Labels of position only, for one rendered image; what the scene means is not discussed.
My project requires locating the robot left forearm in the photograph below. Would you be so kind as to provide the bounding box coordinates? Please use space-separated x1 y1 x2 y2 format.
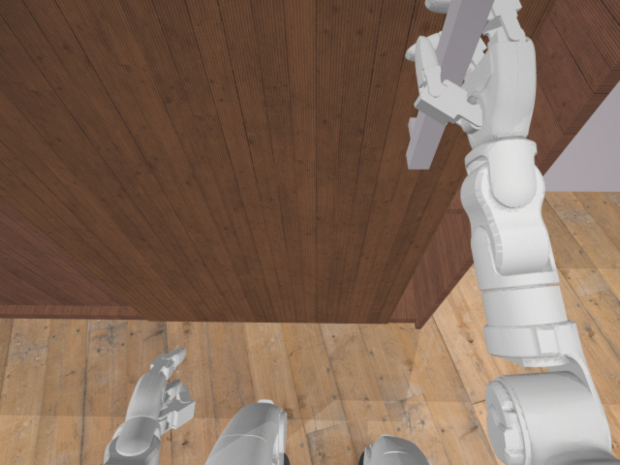
104 417 161 465

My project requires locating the robot right forearm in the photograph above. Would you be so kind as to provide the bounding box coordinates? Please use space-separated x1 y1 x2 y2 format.
460 137 611 451

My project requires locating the right robot upper arm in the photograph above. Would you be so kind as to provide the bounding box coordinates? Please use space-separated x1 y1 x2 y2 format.
485 371 620 465

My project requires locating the left robot thigh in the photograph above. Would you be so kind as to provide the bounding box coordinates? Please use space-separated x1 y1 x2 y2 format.
204 403 287 465

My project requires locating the robot left hand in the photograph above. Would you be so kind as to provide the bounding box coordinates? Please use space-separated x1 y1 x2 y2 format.
125 348 196 435

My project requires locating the robot right hand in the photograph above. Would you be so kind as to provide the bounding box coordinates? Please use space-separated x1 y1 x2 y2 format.
405 0 537 149

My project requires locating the robot thigh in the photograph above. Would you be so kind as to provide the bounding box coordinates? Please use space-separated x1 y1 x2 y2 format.
363 436 431 465
204 403 287 465

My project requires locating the right robot thigh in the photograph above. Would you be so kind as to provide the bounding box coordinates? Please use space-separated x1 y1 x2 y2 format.
363 436 431 465

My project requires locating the wardrobe door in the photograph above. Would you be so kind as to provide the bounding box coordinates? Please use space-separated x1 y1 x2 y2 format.
0 199 130 306
0 0 557 324

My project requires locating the handle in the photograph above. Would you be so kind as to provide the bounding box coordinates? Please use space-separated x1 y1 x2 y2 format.
406 0 494 170

